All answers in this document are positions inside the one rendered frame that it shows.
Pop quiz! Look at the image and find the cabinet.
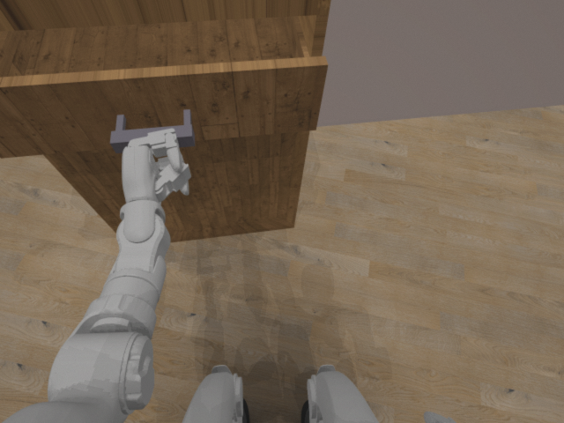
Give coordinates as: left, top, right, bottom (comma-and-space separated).
0, 0, 331, 242

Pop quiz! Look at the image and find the robot left forearm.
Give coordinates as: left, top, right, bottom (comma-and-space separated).
48, 199, 171, 401

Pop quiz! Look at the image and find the handle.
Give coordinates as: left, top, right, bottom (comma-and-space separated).
110, 109, 195, 153

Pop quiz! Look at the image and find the drawer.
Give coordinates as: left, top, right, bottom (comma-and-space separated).
0, 16, 328, 159

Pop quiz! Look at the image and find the robot left thigh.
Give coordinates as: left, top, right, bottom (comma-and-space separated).
182, 372, 243, 423

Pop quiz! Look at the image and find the robot right thigh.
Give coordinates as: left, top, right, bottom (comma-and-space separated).
307, 371, 379, 423

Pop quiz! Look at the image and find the robot thigh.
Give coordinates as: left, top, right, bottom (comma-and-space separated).
182, 372, 243, 423
307, 371, 379, 423

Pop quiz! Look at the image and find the robot left upper arm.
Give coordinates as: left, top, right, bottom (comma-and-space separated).
2, 331, 154, 423

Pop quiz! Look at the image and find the left robot hand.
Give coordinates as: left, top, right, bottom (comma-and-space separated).
122, 128, 191, 205

